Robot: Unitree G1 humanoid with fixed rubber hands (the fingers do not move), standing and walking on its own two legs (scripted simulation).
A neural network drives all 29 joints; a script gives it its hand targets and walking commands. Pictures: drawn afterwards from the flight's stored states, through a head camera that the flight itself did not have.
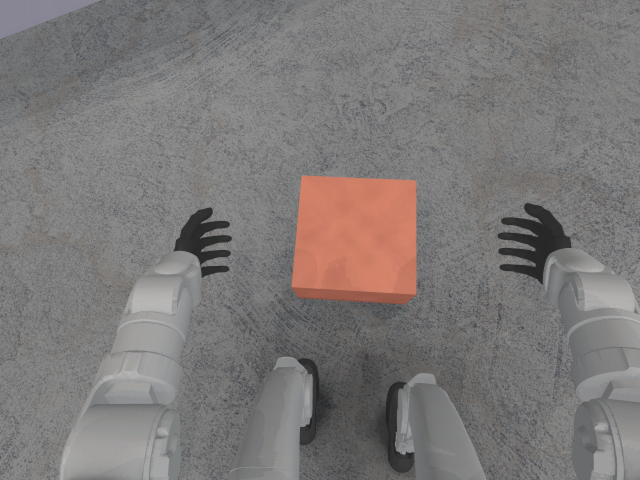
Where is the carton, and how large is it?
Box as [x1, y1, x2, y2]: [292, 176, 415, 304]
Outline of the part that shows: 302,176 292,276 292,288 298,297 404,304 415,294 415,180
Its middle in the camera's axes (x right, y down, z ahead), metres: +0.09 +0.00 +1.04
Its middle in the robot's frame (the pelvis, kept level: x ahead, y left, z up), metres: +0.56 +0.00 -0.60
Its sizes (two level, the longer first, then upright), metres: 0.294 0.293 0.170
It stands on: the floor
